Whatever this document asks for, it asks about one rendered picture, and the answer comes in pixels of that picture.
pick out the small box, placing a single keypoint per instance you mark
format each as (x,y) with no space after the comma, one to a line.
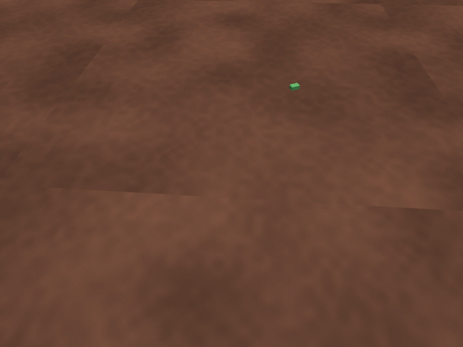
(294,86)

